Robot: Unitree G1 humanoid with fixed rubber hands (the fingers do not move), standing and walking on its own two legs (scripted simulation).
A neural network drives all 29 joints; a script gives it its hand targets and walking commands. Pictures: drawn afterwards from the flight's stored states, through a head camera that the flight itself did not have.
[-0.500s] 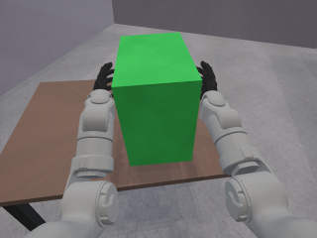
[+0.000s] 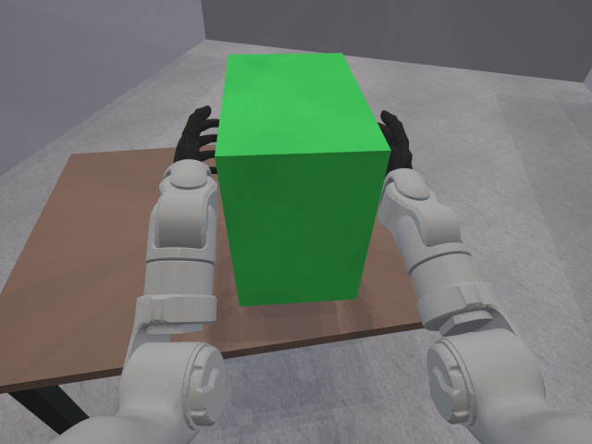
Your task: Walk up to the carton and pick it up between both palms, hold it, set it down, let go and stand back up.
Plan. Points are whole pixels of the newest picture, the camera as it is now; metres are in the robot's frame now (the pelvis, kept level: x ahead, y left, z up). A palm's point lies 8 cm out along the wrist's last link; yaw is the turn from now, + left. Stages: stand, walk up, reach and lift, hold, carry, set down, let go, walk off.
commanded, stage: reach and lift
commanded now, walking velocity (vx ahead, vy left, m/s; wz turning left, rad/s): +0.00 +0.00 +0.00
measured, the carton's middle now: (292, 176) +0.43 -0.01 +0.18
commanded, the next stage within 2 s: hold in 0.14 s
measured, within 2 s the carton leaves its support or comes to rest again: neither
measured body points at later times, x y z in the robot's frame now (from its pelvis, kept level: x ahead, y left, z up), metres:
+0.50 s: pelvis +0.00 -0.01 +0.00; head -0.06 +0.00 +0.45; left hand +0.39 +0.12 +0.24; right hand +0.39 -0.14 +0.23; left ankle +0.01 +0.10 -0.75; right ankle +0.04 -0.12 -0.75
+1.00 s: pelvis -0.01 -0.02 +0.00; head -0.07 -0.01 +0.44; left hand +0.38 +0.12 +0.26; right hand +0.38 -0.14 +0.26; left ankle +0.01 +0.10 -0.75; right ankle +0.04 -0.12 -0.75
